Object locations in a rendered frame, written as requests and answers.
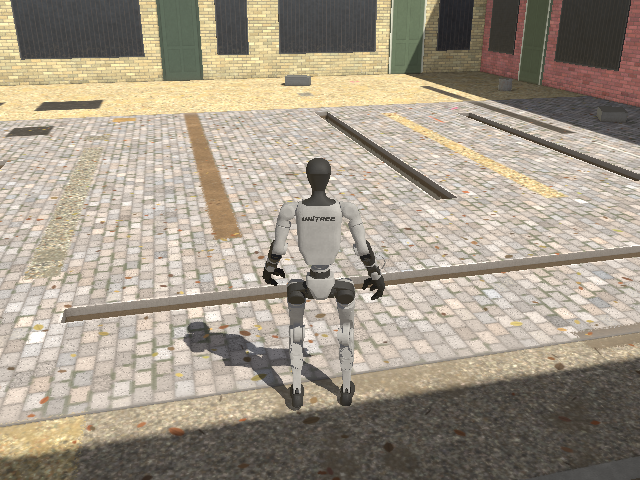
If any right robot hand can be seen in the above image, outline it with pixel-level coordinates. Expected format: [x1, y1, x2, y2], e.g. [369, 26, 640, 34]
[362, 275, 385, 300]

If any robot left upper arm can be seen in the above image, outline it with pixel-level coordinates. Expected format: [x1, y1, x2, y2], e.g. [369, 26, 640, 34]
[272, 201, 298, 256]

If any humanoid robot head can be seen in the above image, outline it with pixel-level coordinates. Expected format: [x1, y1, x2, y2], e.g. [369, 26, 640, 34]
[302, 158, 336, 206]

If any left robot hand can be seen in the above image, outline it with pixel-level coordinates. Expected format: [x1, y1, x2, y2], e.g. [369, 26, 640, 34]
[262, 267, 285, 286]

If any robot right upper arm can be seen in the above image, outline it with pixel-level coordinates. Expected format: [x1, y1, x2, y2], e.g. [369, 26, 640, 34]
[340, 201, 370, 256]

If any robot left forearm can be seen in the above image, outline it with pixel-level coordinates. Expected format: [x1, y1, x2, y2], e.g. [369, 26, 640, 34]
[265, 240, 282, 272]

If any robot right forearm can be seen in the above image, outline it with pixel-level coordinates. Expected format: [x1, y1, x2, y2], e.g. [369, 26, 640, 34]
[360, 240, 382, 280]

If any left robot thigh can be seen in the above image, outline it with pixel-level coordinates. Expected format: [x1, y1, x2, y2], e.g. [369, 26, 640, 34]
[287, 279, 307, 342]

